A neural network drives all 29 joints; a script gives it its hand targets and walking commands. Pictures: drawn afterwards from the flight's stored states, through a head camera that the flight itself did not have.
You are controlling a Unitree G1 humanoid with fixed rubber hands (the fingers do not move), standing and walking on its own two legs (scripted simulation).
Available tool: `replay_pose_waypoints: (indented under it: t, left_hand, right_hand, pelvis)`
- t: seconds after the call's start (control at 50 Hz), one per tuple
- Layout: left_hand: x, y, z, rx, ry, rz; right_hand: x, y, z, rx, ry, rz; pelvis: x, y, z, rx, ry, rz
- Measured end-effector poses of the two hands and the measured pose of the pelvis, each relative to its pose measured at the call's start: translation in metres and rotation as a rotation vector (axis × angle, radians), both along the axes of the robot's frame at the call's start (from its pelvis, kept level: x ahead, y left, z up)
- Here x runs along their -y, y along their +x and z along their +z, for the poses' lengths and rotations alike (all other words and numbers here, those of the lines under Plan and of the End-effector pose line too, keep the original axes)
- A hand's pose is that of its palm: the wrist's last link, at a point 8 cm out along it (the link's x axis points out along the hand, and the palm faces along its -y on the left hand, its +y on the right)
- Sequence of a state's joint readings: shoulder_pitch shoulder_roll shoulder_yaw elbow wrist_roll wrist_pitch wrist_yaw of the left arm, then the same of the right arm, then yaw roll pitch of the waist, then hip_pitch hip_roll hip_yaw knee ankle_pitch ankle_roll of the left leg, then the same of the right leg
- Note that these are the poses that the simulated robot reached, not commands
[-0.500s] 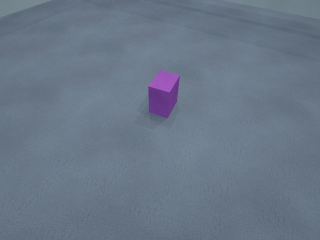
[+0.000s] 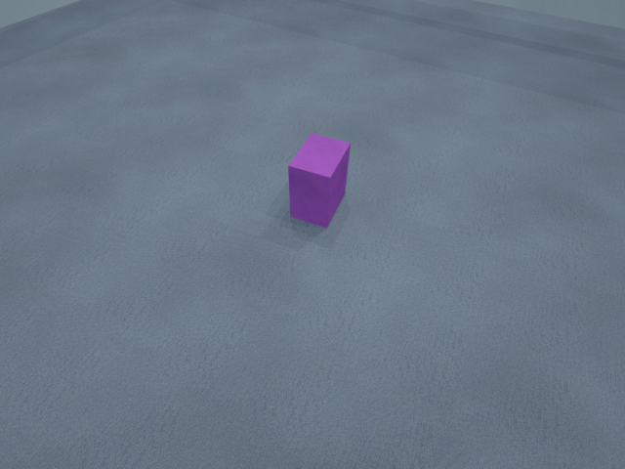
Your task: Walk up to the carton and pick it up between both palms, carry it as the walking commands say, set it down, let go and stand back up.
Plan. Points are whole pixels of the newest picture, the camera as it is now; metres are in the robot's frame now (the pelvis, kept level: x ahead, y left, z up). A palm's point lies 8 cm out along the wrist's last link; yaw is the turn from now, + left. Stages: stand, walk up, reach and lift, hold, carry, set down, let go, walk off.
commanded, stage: stand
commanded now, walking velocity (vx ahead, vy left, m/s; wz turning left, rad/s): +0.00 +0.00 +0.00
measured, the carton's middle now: (319, 181) +1.33 -0.03 -0.64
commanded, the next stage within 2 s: walk up in 0.16 s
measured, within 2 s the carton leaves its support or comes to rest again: neither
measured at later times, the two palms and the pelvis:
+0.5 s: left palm out of the picture +0.08 +0.29 -0.14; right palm out of the picture +0.09 -0.28 -0.13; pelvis +0.02 +0.01 -0.01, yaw +1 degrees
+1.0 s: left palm (199, 400) +0.25 +0.18 -0.14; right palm (507, 427) +0.22 -0.30 -0.16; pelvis +0.20 -0.05 -0.01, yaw +1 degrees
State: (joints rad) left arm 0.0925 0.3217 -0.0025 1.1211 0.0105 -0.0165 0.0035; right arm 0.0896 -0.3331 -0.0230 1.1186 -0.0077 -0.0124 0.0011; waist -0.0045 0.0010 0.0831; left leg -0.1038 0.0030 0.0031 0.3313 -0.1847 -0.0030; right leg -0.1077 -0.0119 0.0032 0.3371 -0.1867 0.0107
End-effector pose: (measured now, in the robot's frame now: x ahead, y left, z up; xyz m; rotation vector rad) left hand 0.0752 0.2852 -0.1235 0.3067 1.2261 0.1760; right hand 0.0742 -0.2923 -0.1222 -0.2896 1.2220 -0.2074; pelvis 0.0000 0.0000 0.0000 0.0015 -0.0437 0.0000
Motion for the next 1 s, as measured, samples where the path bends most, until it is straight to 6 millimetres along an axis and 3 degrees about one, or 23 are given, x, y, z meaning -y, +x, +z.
replay_pose_waypoints:
  t: [0.24,0.4,0.5,0.56,0.62,0.68,0.78,0.82,0.86,0.92,1.0]
  left_hand:
    - [0.000,0.015,0.003,0.031,0.002,0.000]
    - [0.000,0.014,0.002,0.025,0.000,0.008]
    - [0.000,0.003,-0.015,-0.027,-0.043,0.047]
    - [0.005,0.008,-0.025,-0.057,-0.065,0.026]
    - [0.018,0.029,-0.027,-0.057,-0.095,-0.003]
    - [0.038,0.063,-0.026,-0.029,-0.129,-0.032]
    - [0.077,0.136,-0.026,0.021,-0.144,-0.098]
    - [0.090,0.165,-0.029,0.067,-0.129,-0.098]
    - [0.100,0.182,-0.027,0.105,-0.125,-0.074]
    - [0.109,0.188,-0.022,0.099,-0.125,-0.036]
    - [0.105,0.177,-0.013,0.040,-0.102,0.069]
  right_hand:
    - [0.000,0.010,0.001,0.012,-0.002,-0.002]
    - [0.000,0.015,0.002,0.019,0.002,0.001]
    - [-0.014,0.015,-0.008,0.003,0.019,0.019]
    - [-0.026,-0.001,-0.018,-0.022,0.039,-0.020]
    - [-0.036,-0.026,-0.023,-0.093,0.071,-0.076]
    - [-0.043,-0.047,-0.025,-0.181,0.105,-0.121]
    - [-0.039,-0.050,-0.038,-0.285,0.163,-0.189]
    - [-0.031,-0.038,-0.047,-0.316,0.179,-0.180]
    - [-0.022,-0.013,-0.050,-0.321,0.179,-0.152]
    - [-0.006,0.048,-0.048,-0.249,0.168,-0.105]
    - [0.007,0.147,-0.041,-0.122,0.150,-0.019]
  pelvis:
    - [0.000,0.008,0.000,0.003,0.000,0.001]
    - [0.000,0.011,0.000,-0.008,0.004,0.001]
    - [-0.008,0.020,-0.010,-0.038,-0.002,0.025]
    - [-0.010,0.033,-0.015,-0.037,0.016,0.002]
    - [-0.005,0.052,-0.014,-0.027,0.025,-0.016]
    - [0.003,0.075,-0.013,-0.023,0.025,-0.016]
    - [0.025,0.120,-0.021,-0.021,0.029,-0.041]
    - [0.036,0.137,-0.029,-0.028,0.014,-0.026]
    - [0.044,0.151,-0.029,-0.033,0.007,0.003]
    - [0.048,0.172,-0.022,-0.028,0.000,0.018]
    - [0.048,0.203,-0.012,-0.034,0.000,0.025]
